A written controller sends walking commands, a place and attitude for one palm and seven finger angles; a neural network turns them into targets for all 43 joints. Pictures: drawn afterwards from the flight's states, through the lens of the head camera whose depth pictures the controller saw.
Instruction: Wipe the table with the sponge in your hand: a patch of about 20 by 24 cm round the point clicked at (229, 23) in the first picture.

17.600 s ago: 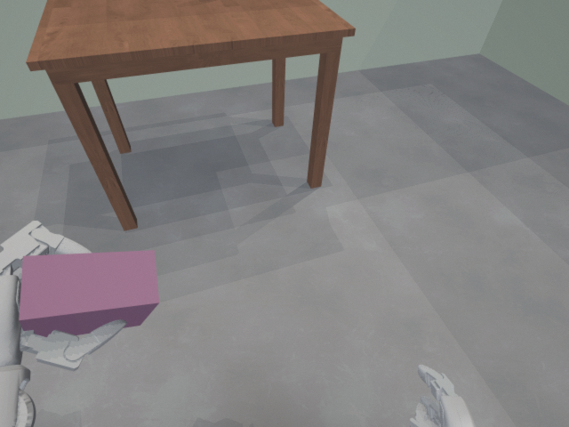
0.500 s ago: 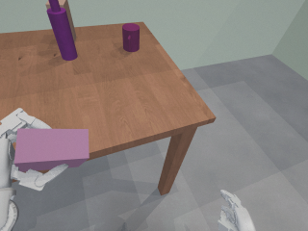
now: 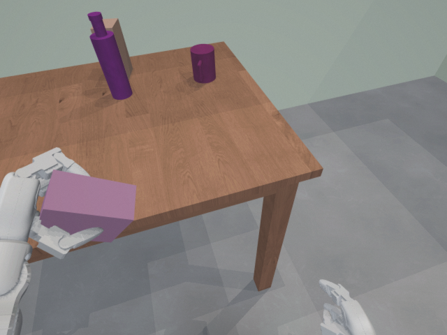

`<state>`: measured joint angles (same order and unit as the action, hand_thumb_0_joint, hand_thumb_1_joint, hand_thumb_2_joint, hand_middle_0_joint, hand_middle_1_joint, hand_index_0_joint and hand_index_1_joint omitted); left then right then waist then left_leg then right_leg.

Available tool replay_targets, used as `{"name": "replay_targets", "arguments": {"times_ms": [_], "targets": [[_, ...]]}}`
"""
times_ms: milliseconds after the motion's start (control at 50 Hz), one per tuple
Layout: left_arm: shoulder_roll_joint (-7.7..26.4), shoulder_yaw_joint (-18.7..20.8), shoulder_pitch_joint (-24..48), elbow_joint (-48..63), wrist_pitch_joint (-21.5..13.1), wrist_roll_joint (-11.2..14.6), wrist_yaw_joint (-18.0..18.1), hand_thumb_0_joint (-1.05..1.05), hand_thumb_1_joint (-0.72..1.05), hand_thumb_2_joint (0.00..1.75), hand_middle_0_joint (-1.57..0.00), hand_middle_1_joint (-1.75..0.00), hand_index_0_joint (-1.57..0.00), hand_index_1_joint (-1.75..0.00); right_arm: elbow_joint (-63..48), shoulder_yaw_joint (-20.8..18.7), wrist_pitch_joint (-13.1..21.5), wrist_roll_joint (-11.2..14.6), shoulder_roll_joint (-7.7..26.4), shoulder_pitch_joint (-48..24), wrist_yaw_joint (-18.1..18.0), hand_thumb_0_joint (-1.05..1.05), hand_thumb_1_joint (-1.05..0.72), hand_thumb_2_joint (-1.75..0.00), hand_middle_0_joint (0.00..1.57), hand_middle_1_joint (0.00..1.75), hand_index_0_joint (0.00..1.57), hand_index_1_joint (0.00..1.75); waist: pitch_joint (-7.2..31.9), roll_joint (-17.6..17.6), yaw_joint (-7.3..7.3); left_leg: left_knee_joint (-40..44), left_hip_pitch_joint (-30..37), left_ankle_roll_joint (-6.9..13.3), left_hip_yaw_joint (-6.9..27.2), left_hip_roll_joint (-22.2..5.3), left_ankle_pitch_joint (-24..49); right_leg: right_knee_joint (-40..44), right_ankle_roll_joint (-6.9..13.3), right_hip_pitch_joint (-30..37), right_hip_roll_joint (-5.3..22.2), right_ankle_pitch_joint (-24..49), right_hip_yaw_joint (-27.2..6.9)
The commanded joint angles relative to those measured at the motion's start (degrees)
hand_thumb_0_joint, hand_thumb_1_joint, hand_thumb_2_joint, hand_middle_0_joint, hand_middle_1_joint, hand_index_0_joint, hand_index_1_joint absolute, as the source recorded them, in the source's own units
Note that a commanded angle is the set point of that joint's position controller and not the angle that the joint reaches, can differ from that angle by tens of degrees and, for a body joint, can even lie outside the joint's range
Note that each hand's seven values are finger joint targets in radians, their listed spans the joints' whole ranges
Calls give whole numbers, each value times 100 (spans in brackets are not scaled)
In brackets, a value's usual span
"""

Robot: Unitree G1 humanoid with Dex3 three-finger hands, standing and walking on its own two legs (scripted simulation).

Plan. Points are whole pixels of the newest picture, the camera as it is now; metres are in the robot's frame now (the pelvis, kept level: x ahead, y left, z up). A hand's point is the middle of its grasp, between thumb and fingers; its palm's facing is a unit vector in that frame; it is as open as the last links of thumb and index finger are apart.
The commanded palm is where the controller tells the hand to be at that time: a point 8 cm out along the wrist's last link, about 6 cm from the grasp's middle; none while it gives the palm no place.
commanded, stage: turn the palm down, sponge in hand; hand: left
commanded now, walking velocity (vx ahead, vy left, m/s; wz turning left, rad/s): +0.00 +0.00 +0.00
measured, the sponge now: (98, 212) +0.26 +0.22 +0.13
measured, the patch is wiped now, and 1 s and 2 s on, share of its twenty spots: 0.00 0.00 0.00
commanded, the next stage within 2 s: move the sponge above the wiping area in 1.90 s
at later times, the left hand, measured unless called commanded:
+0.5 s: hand (67, 199) +0.25 +0.24 +0.18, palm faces +0.35 -0.51 -0.78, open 9.9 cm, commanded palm +0.19 +0.27 +0.24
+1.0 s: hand (19, 173) +0.26 +0.30 +0.22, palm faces +0.34 -0.23 -0.91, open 9.9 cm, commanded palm +0.20 +0.29 +0.27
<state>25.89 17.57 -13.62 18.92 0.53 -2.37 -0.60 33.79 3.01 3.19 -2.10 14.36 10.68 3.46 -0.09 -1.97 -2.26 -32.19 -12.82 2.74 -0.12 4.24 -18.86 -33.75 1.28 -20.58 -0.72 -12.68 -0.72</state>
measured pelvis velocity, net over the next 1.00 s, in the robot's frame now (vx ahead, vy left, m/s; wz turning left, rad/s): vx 0.02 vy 0.01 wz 0.00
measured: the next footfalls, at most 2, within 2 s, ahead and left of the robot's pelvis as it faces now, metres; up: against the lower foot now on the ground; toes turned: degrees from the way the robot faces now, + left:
none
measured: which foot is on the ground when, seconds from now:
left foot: down 0.00-1.00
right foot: down 0.00-1.00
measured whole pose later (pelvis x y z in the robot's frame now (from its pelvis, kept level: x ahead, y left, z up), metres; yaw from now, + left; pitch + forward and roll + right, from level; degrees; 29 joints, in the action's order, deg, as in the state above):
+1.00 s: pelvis +0.02 +0.01 +0.01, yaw +0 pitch -4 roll +0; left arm 37.1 7.6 -4.2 26.8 28.4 -32.8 -2.6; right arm 35.6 5.0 -5.8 1.4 15.4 2.1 -2.2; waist -0.1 -5.9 -6.8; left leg -25.7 -4.6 3.3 0.4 3.6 -17.6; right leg -26.1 0.9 -11.6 -1.2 -11.0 -0.5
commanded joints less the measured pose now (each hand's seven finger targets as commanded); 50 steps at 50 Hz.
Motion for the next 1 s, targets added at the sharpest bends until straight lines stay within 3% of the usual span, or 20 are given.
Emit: {"name": "replay_targets", "arguments": {"times_ms": [0, 60, 80, 120, 160, 180, 220, 260, 320, 380, 440, 480, 580, 620, 700, 740, 780, 880, 940, 980], "targets": [[2139, 1689, 1647, 1691, -677, -46, 673, 0, 10, 130, -120, -160, -120, -160, -1083, -376, 123, 46, 599, -910, -234, 0, -90, -90, 20, 30, 20, 30, 1244, 126, -316, 578, -772, -181, 268, -342, 392, 410, 52, 1134, 46, -505, 12], [2004, 1478, 1734, 1111, -659, -234, 953, 0, 10, 130, -120, -160, -120, -160, -777, -418, 57, 90, 598, -683, -362, 0, -90, -90, 20, 30, 20, 30, 865, -594, -225, 420, -881, -203, 154, -307, 243, 587, 82, 943, 83, -666, -138], [2199, 1484, 1917, 1128, -529, -395, 1011, 0, 10, 130, -120, -160, -120, -160, -789, -384, 31, 142, 603, -761, -368, 0, -90, -90, 20, 30, 20, 30, 865, -973, -193, 367, -872, -198, 99, -270, 167, 601, 117, 900, 91, -770, -223], [1979, 979, 1932, 891, -210, -705, 1013, 0, 10, 130, -120, -160, -120, -160, -708, -415, -38, 111, 599, -757, -409, 0, -90, -90, 20, 30, 20, 30, 888, -1106, -129, 241, -962, -190, 66, -270, 312, 692, 124, 1017, 242, -730, -347], [1956, 661, 1637, 796, 179, -874, 835, 0, 10, 130, -120, -160, -120, -160, -756, -440, -103, 157, 692, -811, -470, 0, -90, -90, 20, 30, 20, 30, 919, -774, -105, 180, -1017, -166, 43, -294, 408, 788, 58, 1185, 368, -732, -523], [1902, 525, 1550, 632, 409, -906, 686, 0, 10, 130, -120, -160, -120, -160, -810, -378, -135, 249, 684, -944, -473, 0, -90, -90, 20, 30, 20, 30, 789, -511, -26, 121, -1077, -163, 35, -316, 365, 882, 13, 1182, 412, -873, -679], [1872, 304, 1370, 865, 605, -923, 378, 0, 10, 130, -120, -160, -120, -160, -848, -424, -194, 285, 705, -960, -553, 0, -90, -90, 20, 30, 20, 30, 903, 164, -70, 89, -1088, -139, 87, -358, 337, 975, -168, 1452, 591, -732, -864], [2128, 504, 1356, 882, 657, -901, 177, 0, 10, 130, -120, -160, -120, -160, -831, -434, -221, 317, 754, -1059, -622, 0, -90, -90, 20, 30, 20, 30, 814, 768, -84, 6, -1243, -144, 180, -390, 146, 1060, -333, 1549, 747, -831, -1094], [2344, 896, 1383, 949, 440, -817, 151, 0, 10, 130, -120, -160, -120, -160, -791, -429, -186, 319, 674, -1162, -666, 0, -90, -90, 20, 30, 20, 30, 891, 897, -214, -112, -1297, -183, 252, -389, 122, 1039, -393, 1649, 836, -804, -1269], [2779, 1445, 1363, 1319, 281, -983, 490, 0, 10, 130, -120, -160, -120, -160, -811, -431, -160, 332, 654, -1257, -624, 0, -90, -90, 20, 30, 20, 30, 1204, 376, -379, -182, -1189, -242, 247, -335, 430, 858, -284, 1678, 728, -477, -1263], [2496, 1220, 1153, 1412, 401, -1380, 908, 0, 10, 130, -120, -160, -120, -160, -745, -485, -234, 263, 646, -1023, -592, 0, -90, -90, 20, 30, 20, 30, 1334, -169, -413, -116, -1063, -248, 156, -305, 850, 608, -154, 1599, 596, 136, -947], [2567, 1183, 1089, 1274, 765, -1574, 1005, 0, 10, 130, -120, -160, -120, -160, -813, -421, -271, 334, 691, -1218, -567, 0, -90, -90, 20, 30, 20, 30, 1243, -435, -380, -54, -972, -240, 150, -317, 953, 572, -71, 1534, 500, 247, -935], [2327, 341, 1460, 1399, 1616, -1942, 623, 0, 10, 130, -120, -160, -120, -160, -936, -298, -376, 456, 788, -1543, -668, 0, -90, -90, 20, 30, 20, 30, 840, -277, -230, 326, -560, -78, 94, -313, 1050, 649, 9, 1297, 178, 141, -347], [2190, -12, 1666, 1596, 1705, -2101, 405, 0, 10, 130, -120, -160, -120, -160, -906, -310, -363, 405, 806, -1421, -748, 0, -90, -90, 20, 30, 20, 30, 839, -124, -212, 519, -319, -24, 120, -324, 1112, 668, -4, 1310, 114, 194, -126], [2346, -48, 2163, 2118, 1745, -2533, 191, 0, 10, 130, -120, -160, -120, -160, -973, -206, -307, 361, 742, -1531, -794, 0, -90, -90, 20, 30, 20, 30, 1103, -41, -302, 710, 14, -10, 256, -363, 1494, 631, 54, 1452, 17, 379, 9], [2519, 157, 1861, 2002, 1777, -2722, 204, 0, 10, 130, -120, -160, -120, -160, -911, -238, -360, 316, 799, -1527, -808, 0, -90, -90, 20, 30, 20, 30, 1063, -70, -394, 858, 66, -57, 299, -388, 1668, 669, 85, 1587, -22, 507, 40], [2753, 418, 1947, 2134, 1924, -2937, 238, 0, 10, 130, -120, -160, -120, -160, -976, -134, -380, 355, 725, -1849, -728, 0, -90, -90, 20, 30, 20, 30, 1088, -552, -527, 951, 92, -131, 361, -413, 1967, 661, 184, 1767, -95, 648, -44], [2538, 311, 1857, 1645, 2534, -3152, 190, 0, 10, 130, -120, -160, -120, -160, -840, -98, -569, 388, 719, -2048, -609, 0, -90, -90, 20, 30, 20, 30, 954, -617, -597, 1072, 125, -265, 314, -455, 2738, 800, 227, 2002, -107, 1082, -69], [2370, -181, 2069, 1464, 2906, -3282, -65, 0, 10, 130, -120, -160, -120, -160, -734, -118, -700, 389, 833, -1944, -605, 0, -90, -90, 20, 30, 20, 30, 839, -294, -477, 1192, 152, -265, 236, -478, 2756, 903, 169, 2005, -50, 1148, 44], [2239, -485, 2376, 1496, 3136, -3456, -373, 0, 10, 130, -120, -160, -120, -160, -851, -16, -686, 479, 755, -2345, -597, 0, -90, -90, 20, 30, 20, 30, 771, -393, -439, 1237, 162, -186, 238, -477, 2494, 969, 181, 1882, -126, 985, -8]]}}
